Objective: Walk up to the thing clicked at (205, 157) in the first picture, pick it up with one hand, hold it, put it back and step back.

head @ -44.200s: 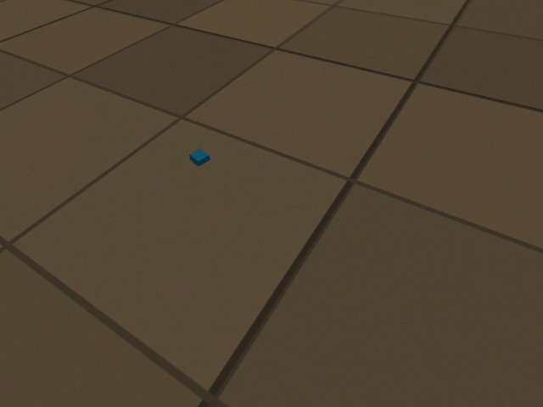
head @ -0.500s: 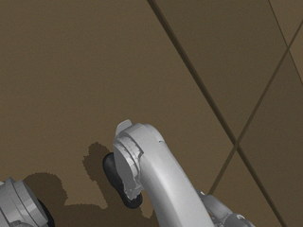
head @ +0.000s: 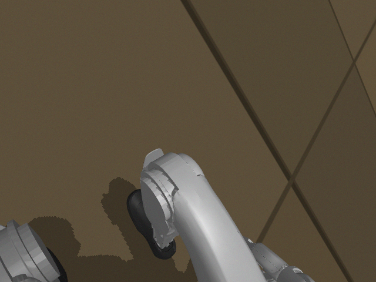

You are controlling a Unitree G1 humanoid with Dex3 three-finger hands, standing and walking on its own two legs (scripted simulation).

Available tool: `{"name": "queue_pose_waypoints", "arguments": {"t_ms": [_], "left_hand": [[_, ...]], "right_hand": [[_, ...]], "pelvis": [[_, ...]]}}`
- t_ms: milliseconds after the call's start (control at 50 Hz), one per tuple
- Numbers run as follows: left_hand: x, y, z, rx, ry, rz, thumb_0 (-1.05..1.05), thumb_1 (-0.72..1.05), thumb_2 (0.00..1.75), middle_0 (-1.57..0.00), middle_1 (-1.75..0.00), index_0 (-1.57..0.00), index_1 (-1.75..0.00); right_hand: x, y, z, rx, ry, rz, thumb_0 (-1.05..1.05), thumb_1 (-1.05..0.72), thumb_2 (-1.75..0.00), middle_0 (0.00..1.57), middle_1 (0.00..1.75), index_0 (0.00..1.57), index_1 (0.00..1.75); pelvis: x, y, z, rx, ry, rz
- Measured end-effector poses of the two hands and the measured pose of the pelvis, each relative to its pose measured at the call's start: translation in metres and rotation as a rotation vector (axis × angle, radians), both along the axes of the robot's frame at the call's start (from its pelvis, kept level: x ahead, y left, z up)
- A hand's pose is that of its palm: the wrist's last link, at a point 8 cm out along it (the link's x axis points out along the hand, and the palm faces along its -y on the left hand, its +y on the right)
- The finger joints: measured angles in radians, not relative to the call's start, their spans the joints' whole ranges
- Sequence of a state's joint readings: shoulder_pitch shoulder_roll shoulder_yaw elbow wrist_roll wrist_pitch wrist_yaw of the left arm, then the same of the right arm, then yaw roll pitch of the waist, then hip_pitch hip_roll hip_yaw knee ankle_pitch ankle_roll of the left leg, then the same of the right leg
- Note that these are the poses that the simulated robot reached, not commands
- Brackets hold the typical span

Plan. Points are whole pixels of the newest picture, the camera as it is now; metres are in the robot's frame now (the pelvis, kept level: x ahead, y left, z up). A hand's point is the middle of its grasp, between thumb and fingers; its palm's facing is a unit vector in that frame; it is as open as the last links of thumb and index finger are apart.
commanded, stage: rest palm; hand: left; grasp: from above
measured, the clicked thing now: out of the picture +0.49 +0.38 -0.30
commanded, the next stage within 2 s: go down in 0.78 s
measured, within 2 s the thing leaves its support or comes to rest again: neither
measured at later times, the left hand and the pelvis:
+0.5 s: hand out of the picture +0.47 +0.36 -0.26, palm faces -0.44 -0.15 -0.89, open 13.5 cm; pelvis +0.00 +0.00 +0.00, yaw +0 degrees
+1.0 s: hand out of the picture +0.47 +0.36 -0.26, palm faces -0.43 -0.15 -0.89, open 13.8 cm; pelvis +0.00 +0.00 +0.00, yaw +0 degrees
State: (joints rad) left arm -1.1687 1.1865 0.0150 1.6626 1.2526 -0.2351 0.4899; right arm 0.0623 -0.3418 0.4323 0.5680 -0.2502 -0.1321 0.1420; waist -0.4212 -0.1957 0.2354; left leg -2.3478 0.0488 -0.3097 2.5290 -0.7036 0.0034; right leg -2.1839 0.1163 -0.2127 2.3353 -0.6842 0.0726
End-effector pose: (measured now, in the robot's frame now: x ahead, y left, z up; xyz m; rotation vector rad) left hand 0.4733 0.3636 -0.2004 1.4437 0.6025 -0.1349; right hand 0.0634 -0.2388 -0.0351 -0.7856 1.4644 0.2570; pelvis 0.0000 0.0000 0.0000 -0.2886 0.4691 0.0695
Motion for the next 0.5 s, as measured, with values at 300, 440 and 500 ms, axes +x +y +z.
{"name": "queue_pose_waypoints", "arguments": {"t_ms": [300, 440, 500], "left_hand": [[0.0001, 0.0009, -0.0026, -0.001, 0.001, -0.002, 0.0, -0.38, 0.91, -0.22, -0.82, -0.19, -0.87], [-0.0005, 0.0003, -0.0029, 0.002, 0.004, 0.001, 0.0, -0.39, 0.92, -0.21, -0.82, -0.18, -0.87], [-0.0006, 0.0001, -0.003, 0.002, 0.003, 0.003, 0.0, -0.39, 0.92, -0.2, -0.81, -0.18, -0.87]], "right_hand": [[0.0021, 0.0008, -0.0011, 0.005, 0.009, 0.004, 0.0, -0.9, -0.89, 0.21, 0.3, 0.2, 0.3], [0.0039, -0.0013, -0.0023, 0.005, 0.005, 0.013, 0.0, -0.9, -0.89, 0.21, 0.3, 0.2, 0.3], [0.0036, -0.0017, -0.0022, 0.002, 0.005, 0.016, 0.0, -0.9, -0.89, 0.21, 0.3, 0.2, 0.3]], "pelvis": [[0.0018, 0.0, -0.0006, -0.003, 0.006, -0.001], [0.0009, -0.0007, -0.0011, 0.0, 0.0, -0.001], [0.0005, -0.0006, -0.0011, 0.0, -0.002, -0.002]]}}
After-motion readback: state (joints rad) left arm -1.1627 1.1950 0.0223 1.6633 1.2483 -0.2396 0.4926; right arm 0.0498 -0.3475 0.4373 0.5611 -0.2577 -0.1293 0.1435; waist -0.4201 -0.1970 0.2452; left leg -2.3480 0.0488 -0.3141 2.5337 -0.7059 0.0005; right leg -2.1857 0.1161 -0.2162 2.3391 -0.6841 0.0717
